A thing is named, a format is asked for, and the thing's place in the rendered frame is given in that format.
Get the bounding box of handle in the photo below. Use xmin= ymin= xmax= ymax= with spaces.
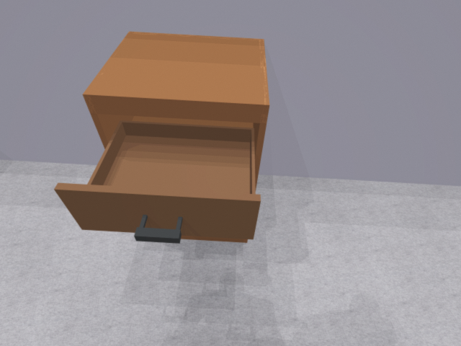
xmin=134 ymin=215 xmax=183 ymax=244

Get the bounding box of drawer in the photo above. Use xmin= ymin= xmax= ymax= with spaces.
xmin=54 ymin=120 xmax=261 ymax=239

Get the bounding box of cabinet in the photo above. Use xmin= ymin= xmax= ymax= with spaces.
xmin=83 ymin=32 xmax=269 ymax=243

